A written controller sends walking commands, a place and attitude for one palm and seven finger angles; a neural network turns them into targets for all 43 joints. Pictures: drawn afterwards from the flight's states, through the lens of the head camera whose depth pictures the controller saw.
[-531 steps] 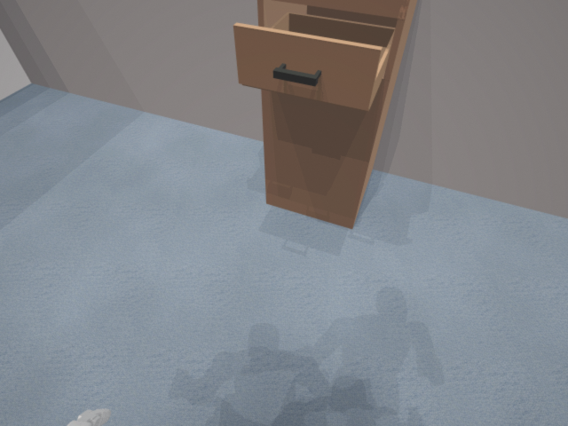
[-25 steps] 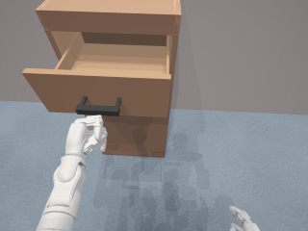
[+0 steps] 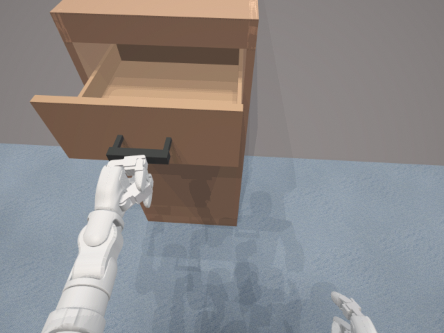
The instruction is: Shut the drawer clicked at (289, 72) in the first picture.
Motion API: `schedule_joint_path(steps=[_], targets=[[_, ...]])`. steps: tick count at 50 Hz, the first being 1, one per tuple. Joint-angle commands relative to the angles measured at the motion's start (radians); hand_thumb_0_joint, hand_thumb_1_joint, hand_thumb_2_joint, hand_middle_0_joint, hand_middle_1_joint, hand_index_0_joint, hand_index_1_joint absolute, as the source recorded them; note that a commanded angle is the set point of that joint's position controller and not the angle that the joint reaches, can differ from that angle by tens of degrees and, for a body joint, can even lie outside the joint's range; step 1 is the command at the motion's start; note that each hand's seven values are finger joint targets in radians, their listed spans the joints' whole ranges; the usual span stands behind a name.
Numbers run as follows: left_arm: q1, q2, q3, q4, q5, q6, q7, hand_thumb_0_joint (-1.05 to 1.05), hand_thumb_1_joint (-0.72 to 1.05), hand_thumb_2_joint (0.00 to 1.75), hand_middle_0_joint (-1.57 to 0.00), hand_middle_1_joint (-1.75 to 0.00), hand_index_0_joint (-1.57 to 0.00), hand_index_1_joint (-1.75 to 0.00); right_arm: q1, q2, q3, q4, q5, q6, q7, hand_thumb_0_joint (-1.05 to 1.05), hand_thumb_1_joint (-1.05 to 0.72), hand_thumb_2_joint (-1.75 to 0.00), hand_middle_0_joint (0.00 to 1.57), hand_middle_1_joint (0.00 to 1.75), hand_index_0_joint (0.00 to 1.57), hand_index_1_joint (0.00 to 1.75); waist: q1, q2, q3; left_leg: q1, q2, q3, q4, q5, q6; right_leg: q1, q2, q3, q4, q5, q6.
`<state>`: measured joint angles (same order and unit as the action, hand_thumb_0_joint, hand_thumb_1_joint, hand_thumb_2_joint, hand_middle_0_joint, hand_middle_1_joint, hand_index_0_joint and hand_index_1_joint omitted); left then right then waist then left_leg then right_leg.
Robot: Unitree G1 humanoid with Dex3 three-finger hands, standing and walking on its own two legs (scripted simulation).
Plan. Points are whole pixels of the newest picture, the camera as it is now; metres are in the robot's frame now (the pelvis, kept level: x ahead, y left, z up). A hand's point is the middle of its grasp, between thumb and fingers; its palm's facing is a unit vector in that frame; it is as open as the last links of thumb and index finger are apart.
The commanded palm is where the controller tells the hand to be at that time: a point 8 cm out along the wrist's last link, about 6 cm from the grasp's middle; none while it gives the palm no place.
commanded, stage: push the drawer shut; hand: left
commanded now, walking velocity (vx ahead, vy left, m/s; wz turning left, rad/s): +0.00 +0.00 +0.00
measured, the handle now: (141, 148) +0.44 +0.18 +0.08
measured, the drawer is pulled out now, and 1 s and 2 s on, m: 0.21 0.10 0.00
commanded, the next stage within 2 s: none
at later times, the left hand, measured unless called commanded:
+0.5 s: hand (155, 163) +0.41 +0.15 +0.07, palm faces -0.01 -1.00 -0.02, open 3.1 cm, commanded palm +0.39 +0.19 +0.08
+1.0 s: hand (166, 138) +0.47 +0.13 +0.07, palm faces +0.00 -1.00 -0.02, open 3.3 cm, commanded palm +0.46 +0.18 +0.08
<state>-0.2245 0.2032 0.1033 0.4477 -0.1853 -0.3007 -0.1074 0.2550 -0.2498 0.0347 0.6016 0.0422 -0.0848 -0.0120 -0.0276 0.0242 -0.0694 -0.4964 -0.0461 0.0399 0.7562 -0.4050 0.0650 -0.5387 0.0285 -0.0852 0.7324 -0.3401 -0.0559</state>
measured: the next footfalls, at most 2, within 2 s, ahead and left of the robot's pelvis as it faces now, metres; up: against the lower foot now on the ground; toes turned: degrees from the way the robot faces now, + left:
none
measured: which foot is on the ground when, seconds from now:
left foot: down 0.00-1.00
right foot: down 0.00-1.00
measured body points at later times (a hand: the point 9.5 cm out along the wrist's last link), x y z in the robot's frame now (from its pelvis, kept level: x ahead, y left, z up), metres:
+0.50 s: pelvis -0.01 +0.00 +0.00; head +0.05 +0.00 +0.44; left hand +0.40 +0.20 +0.07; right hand +0.07 -0.26 -0.12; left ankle -0.02 +0.08 -0.71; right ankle +0.02 -0.08 -0.71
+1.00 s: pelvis -0.01 +0.00 -0.01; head +0.08 +0.01 +0.43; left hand +0.46 +0.19 +0.07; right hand +0.00 -0.26 -0.14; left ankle -0.02 +0.08 -0.71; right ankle +0.02 -0.08 -0.71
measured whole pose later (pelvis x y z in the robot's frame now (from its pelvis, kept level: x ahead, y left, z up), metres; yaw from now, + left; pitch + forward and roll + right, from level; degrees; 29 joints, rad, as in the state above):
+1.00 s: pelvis -0.01 +0.00 -0.01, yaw -1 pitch +15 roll -1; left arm -0.84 0.33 0.26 1.17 -0.11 -0.45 -0.08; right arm 0.39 -0.27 0.03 0.68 0.00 -0.01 0.01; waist -0.14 0.02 -0.08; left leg -0.70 -0.04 0.05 0.85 -0.41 0.07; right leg -0.74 0.03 -0.08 0.81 -0.34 -0.05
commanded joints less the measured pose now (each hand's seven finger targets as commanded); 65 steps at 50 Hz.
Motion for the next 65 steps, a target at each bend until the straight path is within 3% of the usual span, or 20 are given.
schedule_joint_path(steps=[1, 4, 5, 9, 12, 18, 19, 21, 25, 30, 36, 40, 41, 44, 48, 50, 52, 56, 63, 65], targets=[[-0.407, 0.138, 0.055, -0.123, -0.01, -0.057, -0.005, 0.0, 0.9, 0.9, -1.4, -1.6, -1.4, -1.6, 0.005, -0.136, -0.051, -0.103, -0.001, -0.036, -0.008, 0.0, -0.9, -0.9, 0.2, 0.3, 0.2, 0.3, -0.03, -0.042, -0.249, 0.046, 0.035, -0.068, -0.099, 0.226, -0.041, 0.163, -0.024, 0.097, -0.085, 0.216, 0.03], [-0.451, 0.185, 0.09, -0.105, -0.006, -0.068, -0.005, 0.0, 0.9, 0.9, -1.4, -1.6, -1.4, -1.6, 0.018, -0.14, -0.052, -0.1, -0.003, -0.03, -0.009, 0.0, -0.9, -0.9, 0.2, 0.3, 0.2, 0.3, -0.018, -0.013, -0.309, 0.056, 0.033, -0.071, -0.092, 0.273, -0.043, 0.197, -0.025, 0.101, -0.067, 0.264, 0.025], [-0.481, 0.143, 0.052, -0.121, -0.007, -0.075, -0.011, 0.0, 0.9, 0.9, -1.4, -1.6, -1.4, -1.6, 0.022, -0.133, -0.05, -0.099, -0.003, -0.029, -0.007, 0.0, -0.9, -0.9, 0.2, 0.3, 0.2, 0.3, -0.032, -0.003, -0.323, 0.072, 0.035, -0.072, -0.092, 0.294, -0.044, 0.191, -0.025, 0.097, -0.064, 0.283, 0.027], [-0.567, 0.19, 0.087, -0.04, -0.009, -0.088, -0.01, 0.0, 0.9, 0.9, -1.4, -1.6, -1.4, -1.6, 0.041, -0.143, -0.054, -0.074, -0.004, -0.021, -0.009, 0.0, -0.9, -0.9, 0.2, 0.3, 0.2, 0.3, -0.048, -0.057, -0.301, 0.032, 0.033, -0.069, -0.08, 0.252, -0.035, 0.181, -0.023, 0.109, -0.073, 0.262, 0.034], [-0.608, 0.179, 0.08, -0.016, -0.01, -0.103, -0.017, 0.0, 0.9, 0.9, -1.4, -1.6, -1.4, -1.6, 0.046, -0.138, -0.054, -0.067, -0.002, -0.017, -0.008, 0.0, -0.9, -0.9, 0.2, 0.3, 0.2, 0.3, -0.047, 0.002, -0.317, 0.047, 0.032, -0.068, -0.084, 0.258, -0.04, 0.177, -0.026, 0.105, -0.07, 0.266, 0.029], [-0.701, 0.195, 0.097, 0.103, -0.009, -0.123, -0.019, 0.0, 0.9, 0.9, -1.4, -1.6, -1.4, -1.6, 0.071, -0.146, -0.054, -0.05, -0.005, -0.008, -0.007, 0.0, -0.9, -0.9, 0.2, 0.3, 0.2, 0.3, -0.058, -0.014, -0.313, 0.031, 0.032, -0.073, -0.085, 0.221, -0.037, 0.147, -0.019, 0.103, -0.072, 0.22, 0.028], [-0.722, 0.233, 0.119, 0.124, -0.006, -0.128, -0.017, 0.0, 0.9, 0.9, -1.4, -1.6, -1.4, -1.6, 0.079, -0.153, -0.053, -0.047, -0.006, -0.004, -0.008, 0.0, -0.9, -0.9, 0.2, 0.3, 0.2, 0.3, -0.059, -0.041, -0.318, 0.012, 0.032, -0.076, -0.083, 0.213, -0.034, 0.157, -0.019, 0.108, -0.071, 0.214, 0.03], [-0.787, 0.182, 0.076, 0.133, -0.003, -0.139, -0.02, 0.0, 0.9, 0.9, -1.4, -1.6, -1.4, -1.6, 0.082, -0.143, -0.054, -0.043, -0.005, -0.003, -0.005, 0.0, -0.9, -0.9, 0.2, 0.3, 0.2, 0.3, -0.075, 0.009, -0.325, 0.038, 0.031, -0.072, -0.08, 0.226, -0.036, 0.135, -0.018, 0.105, -0.068, 0.226, 0.029], [-0.846, 0.234, 0.122, 0.232, 0.003, -0.156, -0.012, 0.0, 0.9, 0.9, -1.4, -1.6, -1.4, -1.6, 0.108, -0.158, -0.055, -0.028, -0.01, 0.005, -0.004, 0.0, -0.9, -0.9, 0.2, 0.3, 0.2, 0.3, -0.083, -0.034, -0.32, 0.011, 0.033, -0.077, -0.075, 0.194, -0.033, 0.11, -0.013, 0.104, -0.066, 0.191, 0.031], [-0.97, 0.277, 0.15, 0.341, 0.019, -0.18, -0.011, 0.0, 0.9, 0.9, -1.4, -1.6, -1.4, -1.6, 0.134, -0.165, -0.053, -0.012, -0.014, 0.012, -0.005, 0.0, -0.9, -0.9, 0.2, 0.3, 0.2, 0.3, -0.1, -0.012, -0.321, -0.019, 0.031, -0.08, -0.068, 0.147, -0.032, 0.074, -0.012, 0.107, -0.059, 0.142, 0.03], [-1.046, 0.223, 0.108, 0.386, 0.034, -0.211, -0.007, 0.0, 0.9, 0.9, -1.4, -1.6, -1.4, -1.6, 0.173, -0.169, -0.059, -0.003, -0.026, 0.018, 0.007, 0.0, -0.9, -0.9, 0.2, 0.3, 0.2, 0.3, -0.12, 0.037, -0.401, 0.068, 0.042, -0.101, -0.046, 0.239, -0.043, 0.003, -0.002, 0.086, -0.024, 0.185, 0.025], [-1.089, 0.266, 0.14, 0.443, 0.048, -0.218, 0.007, 0.0, 0.9, 0.9, -1.4, -1.6, -1.4, -1.6, 0.2, -0.182, -0.06, 0.006, -0.034, 0.03, 0.012, 0.0, -0.9, -0.9, 0.2, 0.3, 0.2, 0.3, -0.135, -0.012, -0.377, 0.021, 0.044, -0.105, -0.039, 0.221, -0.039, -0.013, 0.0, 0.086, -0.02, 0.173, 0.028], [-1.112, 0.254, 0.129, 0.427, 0.053, -0.224, 0.009, 0.0, 0.9, 0.9, -1.4, -1.6, -1.4, -1.6, 0.201, -0.18, -0.063, 0.006, -0.035, 0.032, 0.014, 0.0, -0.9, -0.9, 0.2, 0.3, 0.2, 0.3, -0.135, 0.028, -0.396, 0.042, 0.044, -0.107, -0.037, 0.228, -0.042, -0.027, 0.0, 0.086, -0.015, 0.172, 0.027], [-1.102, 0.303, 0.172, 0.474, 0.06, -0.22, 0.018, 0.0, 0.9, 0.9, -1.4, -1.6, -1.4, -1.6, 0.223, -0.189, -0.062, 0.007, -0.041, 0.043, 0.016, 0.0, -0.9, -0.9, 0.2, 0.3, 0.2, 0.3, -0.131, -0.007, -0.4, 0.016, 0.043, -0.104, -0.03, 0.238, -0.038, -0.01, 0.003, 0.087, -0.012, 0.187, 0.026], [-1.188, 0.271, 0.139, 0.491, 0.075, -0.218, 0.018, 0.0, 0.9, 0.9, -1.4, -1.6, -1.4, -1.6, 0.24, -0.184, -0.061, 0.014, -0.046, 0.052, 0.019, 0.0, -0.9, -0.9, 0.2, 0.3, 0.2, 0.3, -0.162, 0.029, -0.396, 0.024, 0.047, -0.112, -0.019, 0.233, -0.039, -0.059, 0.004, 0.085, -0.01, 0.172, 0.029], [-1.179, 0.32, 0.175, 0.508, 0.081, -0.22, 0.02, 0.0, 0.9, 0.9, -1.4, -1.6, -1.4, -1.6, 0.255, -0.191, -0.062, 0.014, -0.048, 0.058, 0.02, 0.0, -0.9, -0.9, 0.2, 0.3, 0.2, 0.3, -0.151, 0.045, -0.423, 0.036, 0.047, -0.115, -0.012, 0.26, -0.041, -0.056, 0.006, 0.086, -0.001, 0.187, 0.024], [-1.212, 0.296, 0.152, 0.519, 0.085, -0.218, 0.019, 0.0, 0.9, 0.9, -1.4, -1.6, -1.4, -1.6, 0.261, -0.188, -0.061, 0.016, -0.05, 0.061, 0.022, 0.0, -0.9, -0.9, 0.2, 0.3, 0.2, 0.3, -0.168, 0.031, -0.416, 0.025, 0.048, -0.114, -0.007, 0.255, -0.039, -0.066, 0.007, 0.085, -0.003, 0.186, 0.028], [-1.258, 0.355, 0.194, 0.548, 0.096, -0.213, 0.025, 0.0, 0.9, 0.9, -1.4, -1.6, -1.4, -1.6, 0.287, -0.196, -0.06, 0.023, -0.057, 0.07, 0.023, 0.0, -0.9, -0.9, 0.2, 0.3, 0.2, 0.3, -0.173, 0.049, -0.432, 0.008, 0.046, -0.114, 0.006, 0.257, -0.037, -0.074, 0.007, 0.089, 0.003, 0.189, 0.029], [-1.334, 0.331, 0.17, 0.572, 0.108, -0.203, 0.025, 0.0, 0.9, 0.9, -1.4, -1.6, -1.4, -1.6, 0.323, -0.198, -0.06, 0.029, -0.068, 0.078, 0.03, 0.0, -0.9, -0.9, 0.2, 0.3, 0.2, 0.3, -0.205, 0.074, -0.468, 0.036, 0.054, -0.129, 0.031, 0.312, -0.039, -0.116, 0.011, 0.081, 0.016, 0.214, 0.03], [-1.338, 0.38, 0.209, 0.576, 0.11, -0.198, 0.029, 0.0, 0.9, 0.9, -1.4, -1.6, -1.4, -1.6, 0.335, -0.206, -0.06, 0.03, -0.071, 0.084, 0.029, 0.0, -0.9, -0.9, 0.2, 0.3, 0.2, 0.3, -0.201, 0.083, -0.498, 0.047, 0.054, -0.125, 0.043, 0.363, -0.041, -0.104, 0.012, 0.082, 0.022, 0.254, 0.029]])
